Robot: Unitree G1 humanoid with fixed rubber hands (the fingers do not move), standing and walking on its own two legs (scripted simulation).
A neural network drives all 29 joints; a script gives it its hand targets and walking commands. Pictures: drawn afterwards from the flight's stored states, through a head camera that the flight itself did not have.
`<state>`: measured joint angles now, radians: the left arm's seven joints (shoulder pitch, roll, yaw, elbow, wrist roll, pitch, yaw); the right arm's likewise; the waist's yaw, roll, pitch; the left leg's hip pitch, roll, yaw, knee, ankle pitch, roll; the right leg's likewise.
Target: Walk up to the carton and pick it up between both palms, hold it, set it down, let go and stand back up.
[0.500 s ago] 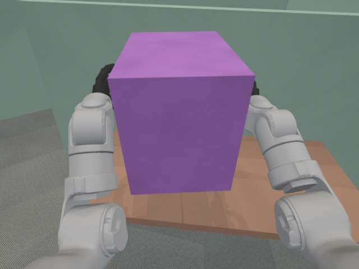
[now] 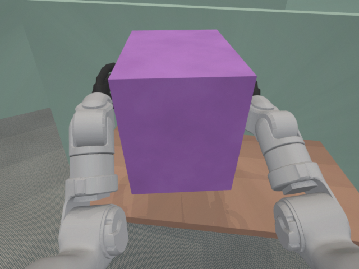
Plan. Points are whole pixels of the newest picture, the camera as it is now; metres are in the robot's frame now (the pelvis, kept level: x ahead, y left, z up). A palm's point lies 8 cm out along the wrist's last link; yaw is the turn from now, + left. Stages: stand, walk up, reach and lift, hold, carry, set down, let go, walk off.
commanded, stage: hold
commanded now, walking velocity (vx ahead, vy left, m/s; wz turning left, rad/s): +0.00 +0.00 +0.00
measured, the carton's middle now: (178, 104) +0.40 +0.01 +0.25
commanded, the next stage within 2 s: none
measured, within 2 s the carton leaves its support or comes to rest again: neither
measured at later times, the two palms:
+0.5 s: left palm (106, 98) +0.36 +0.15 +0.29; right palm (253, 103) +0.36 -0.15 +0.27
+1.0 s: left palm (106, 100) +0.36 +0.15 +0.28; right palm (252, 103) +0.37 -0.15 +0.27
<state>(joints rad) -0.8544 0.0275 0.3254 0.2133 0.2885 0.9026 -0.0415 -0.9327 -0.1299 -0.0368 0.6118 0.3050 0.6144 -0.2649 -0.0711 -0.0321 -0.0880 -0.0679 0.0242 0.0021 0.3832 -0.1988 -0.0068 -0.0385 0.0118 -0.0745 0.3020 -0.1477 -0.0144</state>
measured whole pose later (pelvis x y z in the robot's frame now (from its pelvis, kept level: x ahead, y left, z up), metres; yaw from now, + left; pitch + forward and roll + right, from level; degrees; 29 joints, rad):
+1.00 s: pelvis +0.00 -0.01 +0.00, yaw +0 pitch -7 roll -1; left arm -0.87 0.03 0.33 0.26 0.28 0.88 -0.04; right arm -0.94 -0.13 -0.04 0.63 0.30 0.61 -0.27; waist -0.07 -0.03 -0.09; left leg -0.07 0.03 0.00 0.39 -0.20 -0.01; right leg -0.05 0.02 -0.07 0.32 -0.15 -0.02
